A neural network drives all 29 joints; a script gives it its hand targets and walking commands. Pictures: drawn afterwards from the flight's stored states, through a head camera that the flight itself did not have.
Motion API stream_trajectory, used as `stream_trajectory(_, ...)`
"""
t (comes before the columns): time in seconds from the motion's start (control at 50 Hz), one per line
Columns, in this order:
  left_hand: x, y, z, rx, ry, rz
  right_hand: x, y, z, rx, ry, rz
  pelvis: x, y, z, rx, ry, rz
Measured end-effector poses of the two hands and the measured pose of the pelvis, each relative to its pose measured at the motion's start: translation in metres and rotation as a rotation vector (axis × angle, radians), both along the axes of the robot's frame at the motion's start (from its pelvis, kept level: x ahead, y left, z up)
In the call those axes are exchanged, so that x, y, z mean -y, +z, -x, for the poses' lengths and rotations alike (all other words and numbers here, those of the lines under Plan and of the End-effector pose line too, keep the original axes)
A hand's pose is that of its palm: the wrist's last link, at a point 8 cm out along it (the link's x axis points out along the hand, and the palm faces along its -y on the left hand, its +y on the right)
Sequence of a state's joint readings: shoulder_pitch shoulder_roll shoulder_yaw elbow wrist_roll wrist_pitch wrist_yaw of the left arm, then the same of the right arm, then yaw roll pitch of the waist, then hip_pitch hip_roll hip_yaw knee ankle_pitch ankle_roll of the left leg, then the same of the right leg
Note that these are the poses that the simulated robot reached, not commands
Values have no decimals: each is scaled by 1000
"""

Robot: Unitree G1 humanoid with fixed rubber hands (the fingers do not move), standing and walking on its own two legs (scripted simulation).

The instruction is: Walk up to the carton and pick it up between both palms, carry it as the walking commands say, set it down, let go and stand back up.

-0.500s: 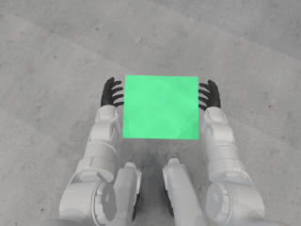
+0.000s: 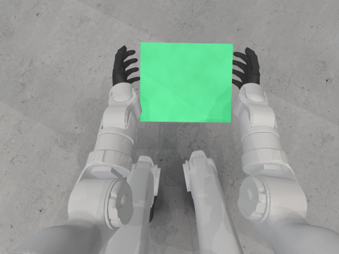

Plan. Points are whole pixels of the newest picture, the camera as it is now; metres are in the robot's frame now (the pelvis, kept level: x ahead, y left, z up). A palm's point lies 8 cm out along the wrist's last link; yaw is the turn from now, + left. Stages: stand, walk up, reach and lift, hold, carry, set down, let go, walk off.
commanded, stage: set down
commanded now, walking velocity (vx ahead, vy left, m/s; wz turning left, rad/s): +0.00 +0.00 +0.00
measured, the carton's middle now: (183, 87) +0.48 -0.06 -0.16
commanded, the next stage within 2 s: none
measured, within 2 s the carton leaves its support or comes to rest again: neither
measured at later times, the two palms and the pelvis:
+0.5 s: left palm (136, 95) +0.48 +0.07 -0.20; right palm (234, 94) +0.47 -0.20 -0.22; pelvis -0.04 -0.01 -0.07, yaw +0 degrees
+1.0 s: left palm (139, 90) +0.51 +0.07 -0.26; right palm (227, 91) +0.50 -0.20 -0.28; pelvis -0.03 -0.01 -0.12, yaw +1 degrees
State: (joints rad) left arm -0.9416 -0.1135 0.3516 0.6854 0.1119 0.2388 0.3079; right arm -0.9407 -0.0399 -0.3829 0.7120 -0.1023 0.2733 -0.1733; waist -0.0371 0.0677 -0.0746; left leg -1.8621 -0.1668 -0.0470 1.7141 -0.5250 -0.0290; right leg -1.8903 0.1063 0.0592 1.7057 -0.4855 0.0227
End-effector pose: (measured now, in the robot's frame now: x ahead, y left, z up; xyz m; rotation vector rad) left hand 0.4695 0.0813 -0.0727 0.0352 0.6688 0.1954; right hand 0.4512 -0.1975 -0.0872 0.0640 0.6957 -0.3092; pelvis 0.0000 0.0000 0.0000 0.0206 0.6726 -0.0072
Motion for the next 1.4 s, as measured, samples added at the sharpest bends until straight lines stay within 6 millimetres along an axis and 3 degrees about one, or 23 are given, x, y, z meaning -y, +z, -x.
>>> stream_trajectory(0.2,6,-38,-8,6,-2,1,5,-39,-7,7,-3,2,4,-22,14,68,-1,-7)
stream_trajectory(0.36,8,-88,-20,45,-2,1,8,-89,-20,46,-12,-6,6,-38,37,248,-8,-9)
stream_trajectory(0.48,7,-129,-13,7,10,3,7,-128,-16,10,-21,-29,7,-65,38,211,-5,-17)
stream_trajectory(0.72,12,-133,-36,-3,-35,-26,11,-133,-32,-3,1,24,6,-89,44,242,-1,-9)
stream_trajectory(0.96,9,-186,-41,-41,-16,-43,9,-186,-45,-38,32,25,6,-112,33,180,4,-15)
stream_trajectory(1.02,6,-190,-47,-48,-32,-68,5,-197,-45,-47,38,24,8,-118,31,179,6,-17)
stream_trajectory(1.4,3,-231,-60,-97,-131,-13,14,-230,-61,-94,113,42,10,-143,16,176,28,1)
